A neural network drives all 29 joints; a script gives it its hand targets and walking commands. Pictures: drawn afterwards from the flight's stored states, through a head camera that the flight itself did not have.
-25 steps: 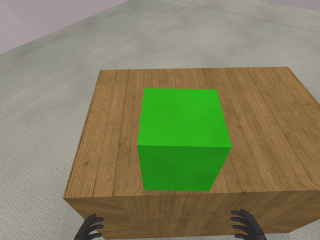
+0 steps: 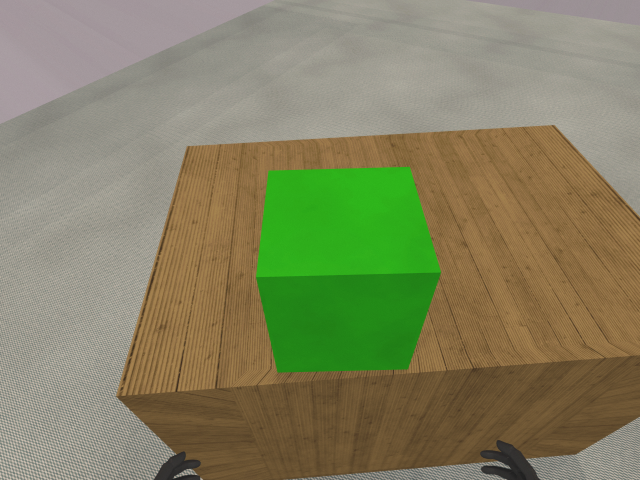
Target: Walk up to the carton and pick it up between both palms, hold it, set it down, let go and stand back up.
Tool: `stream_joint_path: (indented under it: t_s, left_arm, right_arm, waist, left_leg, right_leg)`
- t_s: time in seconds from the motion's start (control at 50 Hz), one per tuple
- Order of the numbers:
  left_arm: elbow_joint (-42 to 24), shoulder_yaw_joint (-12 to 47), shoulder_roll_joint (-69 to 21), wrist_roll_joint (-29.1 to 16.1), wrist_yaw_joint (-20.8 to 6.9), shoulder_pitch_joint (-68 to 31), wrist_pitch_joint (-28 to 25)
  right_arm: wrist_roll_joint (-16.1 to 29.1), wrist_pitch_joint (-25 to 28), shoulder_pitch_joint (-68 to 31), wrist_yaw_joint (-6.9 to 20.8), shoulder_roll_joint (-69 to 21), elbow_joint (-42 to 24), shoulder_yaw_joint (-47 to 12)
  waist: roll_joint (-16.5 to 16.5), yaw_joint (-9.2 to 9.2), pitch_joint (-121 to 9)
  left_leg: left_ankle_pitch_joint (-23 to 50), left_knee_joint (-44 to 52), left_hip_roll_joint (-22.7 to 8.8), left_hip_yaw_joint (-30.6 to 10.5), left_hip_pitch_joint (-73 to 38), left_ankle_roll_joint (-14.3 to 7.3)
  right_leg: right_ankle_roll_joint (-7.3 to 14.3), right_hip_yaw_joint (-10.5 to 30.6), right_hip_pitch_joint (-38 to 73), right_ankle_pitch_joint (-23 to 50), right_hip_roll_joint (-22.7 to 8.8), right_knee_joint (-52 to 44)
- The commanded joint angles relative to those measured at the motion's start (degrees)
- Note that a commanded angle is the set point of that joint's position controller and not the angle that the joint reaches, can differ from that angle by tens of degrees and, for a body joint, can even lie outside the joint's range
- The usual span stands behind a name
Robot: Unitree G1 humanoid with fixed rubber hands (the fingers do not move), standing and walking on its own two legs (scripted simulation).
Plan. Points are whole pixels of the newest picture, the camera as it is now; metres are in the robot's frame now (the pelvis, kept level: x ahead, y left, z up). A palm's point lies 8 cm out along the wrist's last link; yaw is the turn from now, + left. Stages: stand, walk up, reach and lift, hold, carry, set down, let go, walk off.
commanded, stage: stand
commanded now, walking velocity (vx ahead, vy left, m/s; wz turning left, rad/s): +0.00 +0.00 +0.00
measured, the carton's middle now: (340, 273) +0.42 -0.01 +0.01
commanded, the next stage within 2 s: none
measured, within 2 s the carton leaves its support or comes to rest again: neither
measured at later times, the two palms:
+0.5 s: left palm out of the picture +0.02 +0.24 -0.13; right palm out of the picture -0.06 -0.20 -0.14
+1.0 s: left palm out of the picture -0.01 +0.23 -0.14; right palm out of the picture -0.06 -0.18 -0.15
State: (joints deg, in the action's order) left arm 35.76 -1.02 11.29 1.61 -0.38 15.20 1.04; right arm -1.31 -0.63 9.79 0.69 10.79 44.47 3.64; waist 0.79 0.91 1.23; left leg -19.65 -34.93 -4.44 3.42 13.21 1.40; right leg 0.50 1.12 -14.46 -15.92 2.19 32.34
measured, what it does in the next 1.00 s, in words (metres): stands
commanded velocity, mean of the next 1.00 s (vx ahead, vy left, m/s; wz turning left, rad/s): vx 0.00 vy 0.00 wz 0.00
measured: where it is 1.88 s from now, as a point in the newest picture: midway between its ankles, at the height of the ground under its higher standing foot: outside the picture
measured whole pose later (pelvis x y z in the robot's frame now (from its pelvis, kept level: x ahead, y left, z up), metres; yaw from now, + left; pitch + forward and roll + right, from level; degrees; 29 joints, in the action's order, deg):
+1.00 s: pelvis -0.01 +0.03 +0.01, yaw -7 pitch -1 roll +0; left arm 62.2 -1.9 4.3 1.1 2.6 20.6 -0.1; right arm -0.9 -1.1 19.1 -1.9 7.3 62.1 3.5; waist 1.2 -0.8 0.0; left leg -16.7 -28.3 -1.9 10.0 10.3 -1.6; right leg -1.5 5.5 -15.0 -13.1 0.3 29.4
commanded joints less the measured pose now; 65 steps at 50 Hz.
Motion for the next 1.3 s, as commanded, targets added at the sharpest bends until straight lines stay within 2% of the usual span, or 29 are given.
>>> stream_joint_path:
  t_s: [0.0, 0.04, 0.08, 0.1, 0.12, 0.14, 0.16, 0.18, 0.2, 0.22, 0.26, 0.28, 0.3, 0.32, 0.34, 0.36, 0.38, 0.42, 0.44, 0.48, 0.54, 0.58, 0.66, 0.74, 0.82, 0.9, 0.98, 1.08, 1.28]
  left_arm:
    - [-3.90, -3.66, 8.57, 0.64, 0.47, 1.34, -2.60]
    - [-2.66, -4.09, 9.70, 0.91, 0.97, 1.99, -2.22]
    - [-1.75, -3.99, 9.18, 0.92, 1.28, 1.31, -2.02]
    - [-1.22, -3.95, 8.60, 0.77, 1.32, 0.64, -2.12]
    - [-0.67, -3.72, 7.27, 0.48, 1.30, 0.27, -2.31]
    - [-0.05, -3.41, 5.23, 0.10, 1.26, 0.56, -2.48]
    - [1.11, -3.06, 3.46, -0.19, 1.37, 2.43, -2.39]
    - [2.43, -3.18, 3.29, -0.13, 1.46, 4.43, -2.20]
    - [3.80, -3.30, 2.96, -0.04, 1.47, 6.55, -1.88]
    - [4.71, -3.35, 2.70, 0.08, 1.49, 7.38, -1.80]
    - [6.44, -3.03, 1.76, 0.07, 1.78, 9.29, -2.17]
    - [7.36, -3.02, 1.98, 0.09, 1.93, 10.20, -2.49]
    - [7.53, -3.38, 3.99, 0.17, 2.04, 8.60, -2.84]
    - [8.19, -3.88, 5.76, -0.03, 2.00, 7.91, -2.95]
    - [9.12, -4.13, 6.43, -0.11, 2.07, 8.07, -2.76]
    - [9.91, -4.14, 6.42, -0.13, 2.34, 8.54, -2.48]
    - [10.33, -4.21, 6.76, 0.02, 2.74, 7.46, -2.06]
    - [11.25, -4.15, 5.52, -0.12, 3.27, 6.11, -1.55]
    - [11.58, -4.12, 5.01, -0.27, 3.28, 5.44, -1.41]
    - [12.89, -3.85, 3.27, -0.54, 3.00, 5.55, -1.49]
    - [15.02, -3.45, 0.00, -0.66, 2.48, 7.12, -1.84]
    - [16.19, -2.98, -1.36, -0.38, 2.35, 8.35, -1.97]
    - [18.33, -2.47, -1.71, -0.08, 2.39, 8.81, -2.04]
    - [19.90, -2.01, -1.66, -0.19, 2.58, 8.40, -2.53]
    - [21.39, -1.82, -0.92, -0.39, 2.87, 7.73, -2.74]
    - [22.40, -1.83, -0.52, -0.40, 3.07, 7.32, -2.74]
    - [23.54, -1.41, -2.12, -0.50, 3.16, 7.55, -2.44]
    - [24.89, -1.12, -2.66, -0.64, 3.16, 7.80, -2.12]
    - [26.45, -0.56, -3.04, -0.83, 3.37, 6.80, -1.90]
  right_arm:
    - [-0.07, -2.30, 3.83, -0.37, 7.33, -4.64, 3.08]
    - [-0.09, -2.31, 4.17, -0.15, 5.58, -4.68, 2.43]
    - [0.02, -1.64, 5.66, -0.17, 6.00, -3.40, 2.45]
    - [-0.06, -1.03, 6.69, -0.31, 6.52, -2.52, 2.43]
    - [-0.20, -0.49, 7.76, -0.52, 7.93, -1.71, 2.69]
    - [-0.38, -0.15, 8.62, -0.91, 9.28, -1.04, 2.86]
    - [-0.46, -0.02, 8.76, -1.29, 9.71, -0.80, 2.74]
    - [-0.57, 0.19, 8.16, -1.70, 8.85, -0.75, 2.57]
    - [-0.68, 0.44, 7.42, -1.96, 7.76, -0.43, 2.20]
    - [-0.58, 0.69, 6.99, -2.13, 7.26, -0.03, 2.09]
    - [-0.56, 0.75, 6.91, -2.31, 7.28, 1.24, 2.14]
    - [-0.30, 0.61, 7.54, -2.31, 7.09, 1.77, 2.10]
    - [0.08, 0.24, 9.52, -2.33, 6.53, 2.26, 2.11]
    - [0.44, -0.29, 11.97, -2.45, 6.80, 3.17, 2.37]
    - [0.40, -0.99, 13.41, -2.58, 6.62, 4.45, 2.64]
    - [0.12, -1.42, 14.22, -2.47, 6.21, 5.17, 2.72]
    - [0.01, -1.54, 14.79, -2.19, 5.20, 5.74, 2.37]
    - [-0.19, -0.91, 15.49, -1.76, 3.53, 6.80, 1.58]
    - [-0.23, -0.52, 16.07, -1.82, 2.96, 7.57, 1.26]
    - [-0.29, 0.16, 16.87, -2.07, 3.82, 9.19, 1.21]
    - [-0.24, 0.60, 16.14, -2.59, 4.55, 10.37, 1.38]
    - [-0.16, 0.56, 14.91, -2.92, 4.58, 10.88, 1.49]
    - [0.05, 0.11, 14.36, -3.02, 3.70, 11.97, 1.39]
    - [0.30, 0.10, 14.86, -2.93, 3.06, 13.27, 1.32]
    - [0.38, 0.17, 15.38, -2.78, 2.18, 14.48, 1.09]
    - [0.35, 0.23, 15.77, -2.84, 1.45, 15.69, 0.88]
    - [0.35, 0.22, 14.67, -3.13, 1.36, 16.46, 0.75]
    - [0.49, 0.03, 14.03, -3.29, 1.08, 17.17, 0.42]
    - [0.54, 0.19, 13.96, -3.50, 0.55, 18.40, 0.04]
  waist:
    - [-8.98, -1.32, -4.14]
    - [-10.40, -1.32, -0.89]
    - [-7.94, -2.08, -0.24]
    - [-4.88, -2.52, -0.41]
    - [-0.42, -2.74, -0.12]
    - [6.94, -2.73, -0.88]
    - [11.52, -2.06, -1.28]
    - [11.70, -1.30, -1.48]
    - [10.10, -0.31, -1.20]
    - [8.94, 0.20, -1.52]
    - [8.90, 1.20, -2.23]
    - [7.61, 1.40, -2.97]
    - [1.98, -0.35, -2.55]
    - [-6.59, -1.61, -0.47]
    - [-10.73, -1.66, 0.58]
    - [-11.41, -1.69, 1.74]
    - [-11.94, -2.11, 3.44]
    - [-10.46, -2.53, 5.43]
    - [-9.59, -2.60, 6.02]
    - [-5.48, -2.37, 5.65]
    - [1.17, -1.18, 3.53]
    - [4.28, -0.42, 4.00]
    - [1.72, -0.79, 5.10]
    - [-0.76, -1.49, 5.83]
    - [-5.36, -2.40, 5.22]
    - [-4.46, -2.79, 4.24]
    - [-2.02, -2.14, 4.48]
    - [-1.26, -1.80, 5.05]
    - [-2.32, -1.96, 4.57]
  left_leg:
    - [-4.25, -3.80, 3.07, 1.19, 2.54, -0.77]
    - [-7.22, -0.79, 4.38, 0.97, 5.79, -0.60]
    - [-3.77, 3.83, 3.41, 0.21, 2.56, -1.76]
    - [-1.96, 6.48, 1.71, -1.21, -0.42, -2.74]
    - [-1.06, 9.80, -1.89, -4.71, -2.30, -4.15]
    - [1.77, 14.67, -6.68, -10.29, -2.26, -6.43]
    - [8.73, 17.42, -11.34, -14.49, -0.86, -9.56]
    - [14.63, 17.86, -14.44, -16.01, 0.66, -12.31]
    - [19.63, 16.94, -15.17, -14.75, 1.43, -13.60]
    - [22.63, 16.01, -14.48, -12.84, 2.46, -13.59]
    - [23.85, 13.10, -11.11, -7.76, 3.74, -11.01]
    - [21.22, 10.99, -8.67, -5.81, 3.90, -9.03]
    - [13.21, 8.98, -4.36, -3.26, 5.90, -6.50]
    - [1.71, 5.99, -0.23, 0.44, 5.09, -4.41]
    - [-3.38, 2.80, 1.96, 1.10, 3.52, -3.40]
    - [-4.38, 1.04, 3.19, 1.12, 2.90, -3.19]
    - [-3.60, 1.32, 3.36, 0.68, 2.78, -2.99]
    - [-0.28, 4.96, 2.20, -0.48, 0.96, -3.23]
    - [0.97, 6.93, 1.24, -1.19, -0.16, -3.43]
    - [0.11, 11.14, -0.83, -3.02, -0.54, -4.02]
    - [-3.73, 18.47, -4.34, -7.35, 1.95, -5.72]
    - [-6.47, 22.04, -6.20, -8.89, 3.59, -6.81]
    - [-9.39, 22.40, -6.13, -7.17, 4.26, -6.91]
    - [-4.75, 19.43, -4.06, -4.46, 0.96, -5.75]
    - [1.08, 14.82, -2.18, -1.72, -2.40, -5.01]
    - [3.98, 13.12, -1.61, -0.72, -4.45, -4.62]
    - [3.47, 14.86, -2.54, -1.33, -4.24, -4.86]
    - [2.73, 15.94, -2.95, -1.42, -3.75, -4.92]
    - [5.47, 15.94, -3.22, -1.26, -4.93, -5.27]
  right_leg:
    - [5.03, 12.69, -5.58, 20.40, -8.85, -9.17]
    - [6.61, 17.20, -7.11, 10.74, -10.36, -12.54]
    - [5.15, 15.78, -10.24, 4.52, -8.69, -13.41]
    - [3.69, 13.04, -12.27, 3.50, -6.86, -11.99]
    - [1.90, 9.13, -14.76, 3.28, -4.11, -8.11]
    - [0.32, 4.37, -14.64, 1.21, -0.58, -1.20]
    - [-0.20, 2.34, -13.34, -3.50, 0.51, 4.26]
    - [-0.23, 1.97, -11.96, -8.82, -0.64, 9.70]
    - [-0.05, 1.90, -10.93, -11.63, -1.98, 13.10]
    - [0.29, 1.71, -9.50, -11.90, -2.83, 13.71]
    - [0.77, 1.60, -4.52, -5.18, -4.14, 5.56]
    - [1.22, 2.56, -1.39, 3.46, -4.17, -1.48]
    - [2.04, 7.48, 0.12, 13.38, -6.27, -4.70]
    - [3.34, 11.50, -3.61, 16.02, -8.39, -7.25]
    - [5.05, 15.54, -6.72, 10.34, -10.10, -11.11]
    - [6.21, 18.18, -8.57, 3.88, -11.16, -14.37]
    - [6.52, 18.86, -10.34, -2.40, -11.17, -16.90]
    - [5.30, 16.70, -13.47, -10.55, -9.37, -18.79]
    - [4.42, 14.77, -14.43, -11.99, -8.11, -18.47]
    - [2.66, 11.03, -13.18, -7.85, -5.86, -15.35]
    - [1.30, 5.57, -7.45, 1.47, -2.85, -7.71]
    - [0.81, 4.37, -5.53, 3.80, -2.34, -5.11]
    - [0.59, 4.67, -4.51, 4.42, -3.06, -6.33]
    - [0.70, 6.39, -6.40, 6.03, -3.88, -9.11]
    - [1.19, 8.87, -8.29, 4.93, -4.92, -12.02]
    - [1.39, 9.42, -8.96, 5.49, -5.20, -12.49]
    - [0.98, 8.14, -8.30, 7.40, -4.44, -10.67]
    - [0.63, 7.51, -7.34, 8.37, -4.10, -9.62]
    - [0.45, 7.10, -5.96, 10.86, -4.26, -8.87]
